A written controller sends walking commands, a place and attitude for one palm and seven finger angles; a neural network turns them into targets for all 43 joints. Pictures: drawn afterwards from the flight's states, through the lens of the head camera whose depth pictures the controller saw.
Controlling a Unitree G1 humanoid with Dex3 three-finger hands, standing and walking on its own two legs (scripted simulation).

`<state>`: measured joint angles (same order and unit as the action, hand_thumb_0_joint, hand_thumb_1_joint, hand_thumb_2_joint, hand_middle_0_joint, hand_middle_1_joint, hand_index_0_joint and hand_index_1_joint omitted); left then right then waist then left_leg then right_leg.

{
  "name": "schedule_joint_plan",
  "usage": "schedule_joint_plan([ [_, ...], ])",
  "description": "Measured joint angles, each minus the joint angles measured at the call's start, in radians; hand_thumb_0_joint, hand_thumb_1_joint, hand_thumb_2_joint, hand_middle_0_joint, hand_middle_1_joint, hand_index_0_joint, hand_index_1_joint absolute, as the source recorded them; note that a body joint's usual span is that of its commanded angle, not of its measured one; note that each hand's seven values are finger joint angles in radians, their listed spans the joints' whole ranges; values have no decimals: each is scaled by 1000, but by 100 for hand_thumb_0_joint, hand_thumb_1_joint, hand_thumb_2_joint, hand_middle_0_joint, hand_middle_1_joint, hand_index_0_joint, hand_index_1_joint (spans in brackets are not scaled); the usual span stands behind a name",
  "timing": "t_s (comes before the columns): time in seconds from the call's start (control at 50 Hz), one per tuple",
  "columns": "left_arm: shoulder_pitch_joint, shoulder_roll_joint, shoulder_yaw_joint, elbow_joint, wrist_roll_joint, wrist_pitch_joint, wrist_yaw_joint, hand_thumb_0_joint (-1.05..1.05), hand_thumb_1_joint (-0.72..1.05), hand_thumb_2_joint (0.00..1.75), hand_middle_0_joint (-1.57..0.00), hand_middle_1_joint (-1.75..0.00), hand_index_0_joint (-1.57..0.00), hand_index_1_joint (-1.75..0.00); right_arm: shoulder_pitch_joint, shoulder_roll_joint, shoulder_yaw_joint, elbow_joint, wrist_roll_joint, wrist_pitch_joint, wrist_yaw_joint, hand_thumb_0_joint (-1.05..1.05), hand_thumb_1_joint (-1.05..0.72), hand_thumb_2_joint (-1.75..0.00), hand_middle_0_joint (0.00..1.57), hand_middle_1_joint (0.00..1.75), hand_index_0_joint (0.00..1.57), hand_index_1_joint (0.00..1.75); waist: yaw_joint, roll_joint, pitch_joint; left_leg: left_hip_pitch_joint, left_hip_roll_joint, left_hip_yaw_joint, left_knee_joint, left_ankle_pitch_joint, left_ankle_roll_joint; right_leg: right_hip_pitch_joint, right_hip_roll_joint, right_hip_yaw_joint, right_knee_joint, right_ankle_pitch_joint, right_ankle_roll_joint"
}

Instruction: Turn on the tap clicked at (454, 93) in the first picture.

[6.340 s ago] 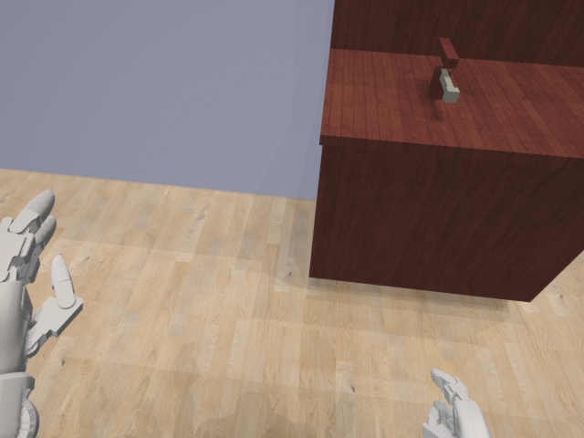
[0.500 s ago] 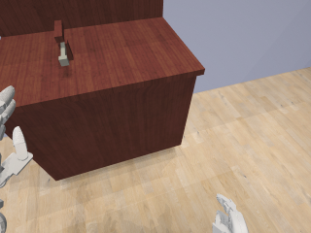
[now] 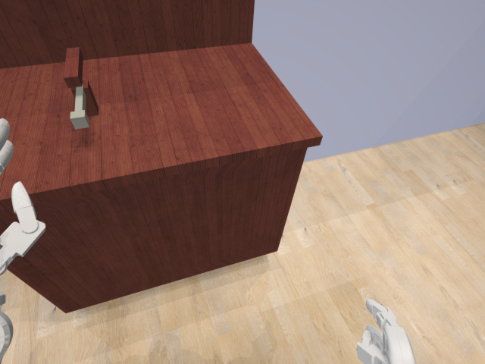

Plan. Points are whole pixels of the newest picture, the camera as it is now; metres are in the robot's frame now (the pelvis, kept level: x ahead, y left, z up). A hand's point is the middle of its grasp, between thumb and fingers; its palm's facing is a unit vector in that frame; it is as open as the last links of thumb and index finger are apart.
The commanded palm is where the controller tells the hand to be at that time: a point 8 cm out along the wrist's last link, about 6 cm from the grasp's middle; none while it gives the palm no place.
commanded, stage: take the last steps up to it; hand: left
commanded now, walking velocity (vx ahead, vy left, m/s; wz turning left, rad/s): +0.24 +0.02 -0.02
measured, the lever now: (80, 119) +0.55 +0.38 +0.07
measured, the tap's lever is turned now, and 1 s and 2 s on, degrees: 0 0 0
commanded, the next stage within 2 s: come to a stop and stand still in 0.52 s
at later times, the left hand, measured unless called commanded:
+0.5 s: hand (99, 179) +0.30 +0.21 +0.18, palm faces +0.40 -0.82 -0.40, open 7.4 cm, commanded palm +0.25 +0.26 +0.19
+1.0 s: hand (135, 160) +0.35 +0.18 +0.17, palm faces +0.39 -0.81 -0.44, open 7.4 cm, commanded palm +0.28 +0.23 +0.19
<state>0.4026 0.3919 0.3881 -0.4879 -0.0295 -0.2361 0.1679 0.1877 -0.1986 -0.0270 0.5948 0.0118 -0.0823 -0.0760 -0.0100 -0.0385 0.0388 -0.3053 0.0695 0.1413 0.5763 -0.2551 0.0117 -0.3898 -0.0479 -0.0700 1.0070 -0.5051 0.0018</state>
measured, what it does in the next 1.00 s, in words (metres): walks ahead: right foot, then left foot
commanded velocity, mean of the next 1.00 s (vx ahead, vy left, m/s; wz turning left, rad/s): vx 0.06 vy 0.05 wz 0.01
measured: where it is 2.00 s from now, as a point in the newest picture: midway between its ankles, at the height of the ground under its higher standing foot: outside the picture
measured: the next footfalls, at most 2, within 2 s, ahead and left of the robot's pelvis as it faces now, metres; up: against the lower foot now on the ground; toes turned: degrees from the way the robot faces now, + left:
right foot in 0.18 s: +0.12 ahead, -0.13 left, +0.00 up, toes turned -9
left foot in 0.50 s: +0.18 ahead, +0.09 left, +0.00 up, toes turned +9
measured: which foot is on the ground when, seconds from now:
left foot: down 0.00-0.18, up 0.20-0.48, down 0.50-0.84, up 0.86-1.00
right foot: up 0.00-0.16, down 0.18-0.52, up 0.54-0.80, down 0.82-1.00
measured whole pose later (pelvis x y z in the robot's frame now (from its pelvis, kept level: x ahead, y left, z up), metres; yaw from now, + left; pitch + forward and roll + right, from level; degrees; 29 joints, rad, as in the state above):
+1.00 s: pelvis +0.13 -0.05 +0.01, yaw +0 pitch +0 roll +2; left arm 0.47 0.34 0.34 -0.51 -0.03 -0.17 0.16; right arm 0.15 -0.20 0.03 0.61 0.01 -0.05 -0.06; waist -0.01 0.01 0.08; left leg -0.34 0.02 0.04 0.80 -0.46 -0.04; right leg -0.30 -0.04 -0.11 0.53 -0.23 -0.05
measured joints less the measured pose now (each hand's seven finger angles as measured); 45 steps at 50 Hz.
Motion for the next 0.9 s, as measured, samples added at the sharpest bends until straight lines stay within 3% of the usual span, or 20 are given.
schedule_joint_plan([
  [0.06,20,-15,-5,-6,-4,14,-7,1,89,90,-21,-30,-21,-30,3,38,29,-2,2,-12,18,1,-91,-90,20,30,20,30,-2,19,-6,26,16,-4,-43,9,-13,-40,-8,-22,-57,52,11],
  [0.16,87,-15,-27,-43,0,20,-13,1,89,90,-21,-30,-21,-30,29,70,65,-12,0,-21,28,1,-91,-90,20,30,21,30,12,54,3,49,42,-9,-16,-33,-47,38,-6,-76,-371,157,18],
  [0.2,79,-7,-29,-38,8,22,-14,1,89,90,-21,-30,-21,-30,31,65,68,-5,0,-10,27,1,-91,-90,20,30,21,30,18,71,11,18,51,-25,89,-100,-41,60,2,-86,-411,245,-18],
  [0.24,46,-23,-42,-16,6,27,-19,1,89,90,-21,-30,-21,-30,13,44,61,34,0,4,27,1,-91,-90,20,30,21,30,24,86,23,-51,28,-69,286,-193,-33,58,2,-98,-368,225,-48],
  [0.28,30,-40,-44,1,1,29,-22,1,89,90,-21,-30,-22,-30,-2,24,55,66,1,20,29,1,-91,-90,20,30,21,30,28,79,31,-120,-2,-87,459,-197,-38,78,-4,-98,-383,208,-55],
  [0.32,36,-51,-37,7,1,25,-19,1,89,90,-21,-30,-22,-30,-10,7,49,78,0,33,27,1,-91,-90,20,30,21,30,22,65,34,-160,-12,-78,502,-177,-43,103,-8,-97,-425,219,-48],
  [0.4,76,-49,-30,-19,4,17,-10,1,89,90,-21,-30,-22,-30,-5,-19,30,51,-5,39,20,1,-91,-90,20,30,21,30,9,28,38,-146,-11,-37,295,-118,-38,142,-17,-95,-491,236,-45],
  [0.5,99,-32,-38,-90,4,15,0,1,89,90,-21,-30,-22,-30,15,-56,1,1,-8,29,9,1,-91,-90,20,30,20,30,13,15,37,-19,-19,-5,-24,7,-23,164,-11,-95,-450,185,-23],
  [0.52,92,-23,-35,-98,4,12,2,1,89,90,-21,-30,-22,-30,15,-56,-7,-4,-6,28,5,1,-91,-90,20,30,20,30,14,9,37,-5,-23,0,-43,50,2,159,-16,-92,-415,161,-17],
  [0.6,31,2,-15,-44,3,6,0,1,89,90,-21,-30,-22,-30,-5,-20,-8,-7,-5,22,-2,1,-91,-90,20,30,20,30,12,-11,28,0,-28,8,-1,3,25,64,-1,-18,-131,-8,-2],
  [0.66,25,-1,-10,-30,0,19,-5,1,89,90,-21,-30,-21,-30,-12,13,13,-7,0,7,15,1,-91,-90,20,30,20,30,4,10,17,18,-14,-5,-36,12,15,5,9,-15,-53,17,10],
  [0.8,91,0,-26,-62,-9,44,-17,1,89,90,-21,-30,-21,-30,9,69,74,-24,-3,-13,36,1,-91,-90,20,30,21,30,17,35,25,50,7,-6,-56,5,-21,86,11,-38,-425,211,29],
  [0.86,75,-20,-38,-30,-5,50,-17,1,89,90,-21,-30,-21,-30,3,58,82,-8,-2,-6,33,1,-91,-90,20,30,21,30,22,73,36,39,30,-23,-3,-26,-41,117,34,-55,-474,277,-27],
  [0.9,61,-43,-52,-17,-9,62,-18,1,89,90,-21,-30,-21,-30,-4,41,76,7,0,2,34,1,-91,-90,20,30,21,30,23,84,32,9,12,-61,76,-99,-51,106,34,-57,-462,257,-47],
])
